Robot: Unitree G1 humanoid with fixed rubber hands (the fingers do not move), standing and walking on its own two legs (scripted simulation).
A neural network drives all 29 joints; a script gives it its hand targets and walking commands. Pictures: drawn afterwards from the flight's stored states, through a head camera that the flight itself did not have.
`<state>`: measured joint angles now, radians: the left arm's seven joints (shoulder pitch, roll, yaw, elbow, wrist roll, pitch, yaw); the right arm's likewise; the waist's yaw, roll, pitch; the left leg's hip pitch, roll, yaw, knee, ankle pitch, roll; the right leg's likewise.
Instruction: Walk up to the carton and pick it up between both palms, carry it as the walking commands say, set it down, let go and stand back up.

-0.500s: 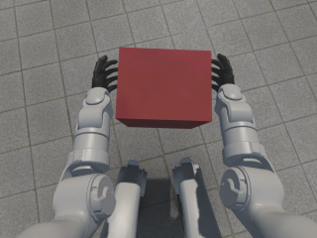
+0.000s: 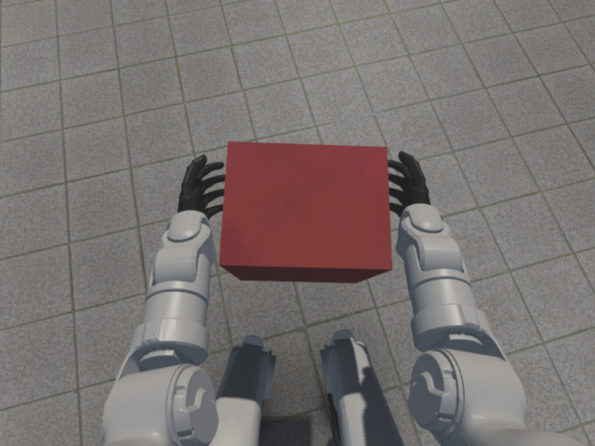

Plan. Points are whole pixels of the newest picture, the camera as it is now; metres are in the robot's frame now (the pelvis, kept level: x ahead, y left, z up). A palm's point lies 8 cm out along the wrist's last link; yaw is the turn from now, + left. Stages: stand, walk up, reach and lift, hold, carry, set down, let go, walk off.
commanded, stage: reach and lift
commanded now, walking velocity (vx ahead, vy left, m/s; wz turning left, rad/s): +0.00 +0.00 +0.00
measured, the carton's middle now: (302, 224) +0.43 -0.01 -0.13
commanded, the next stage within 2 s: none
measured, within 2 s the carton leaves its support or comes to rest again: neither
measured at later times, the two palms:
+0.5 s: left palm (177, 207) +0.40 +0.14 +0.02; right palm (433, 201) +0.41 -0.16 +0.02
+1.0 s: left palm (147, 196) +0.39 +0.14 +0.10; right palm (462, 190) +0.39 -0.16 +0.09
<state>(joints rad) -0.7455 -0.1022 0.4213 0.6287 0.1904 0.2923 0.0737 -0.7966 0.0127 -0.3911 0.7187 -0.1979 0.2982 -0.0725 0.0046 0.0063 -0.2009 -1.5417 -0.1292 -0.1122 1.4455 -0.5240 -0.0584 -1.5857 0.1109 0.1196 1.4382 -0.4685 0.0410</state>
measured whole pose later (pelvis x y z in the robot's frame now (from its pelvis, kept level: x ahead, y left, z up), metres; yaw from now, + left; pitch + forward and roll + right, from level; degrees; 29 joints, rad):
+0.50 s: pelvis +0.02 +0.00 +0.07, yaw -1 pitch +29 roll +1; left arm -0.58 -0.14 0.39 0.60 0.20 0.26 0.06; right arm -0.62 0.06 -0.37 0.67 -0.21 0.27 -0.07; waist 0.01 0.00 -0.19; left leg -1.21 -0.11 -0.13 1.16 -0.46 -0.05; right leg -1.26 0.11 0.13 1.16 -0.41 0.03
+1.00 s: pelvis +0.04 +0.00 +0.13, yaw -1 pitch +20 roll +1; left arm -0.44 -0.19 0.39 0.53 0.26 0.30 0.03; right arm -0.48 0.11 -0.37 0.60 -0.25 0.31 -0.05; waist 0.01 0.01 -0.14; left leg -0.83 -0.08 -0.15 0.83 -0.35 -0.03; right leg -0.88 0.09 0.15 0.83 -0.31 0.02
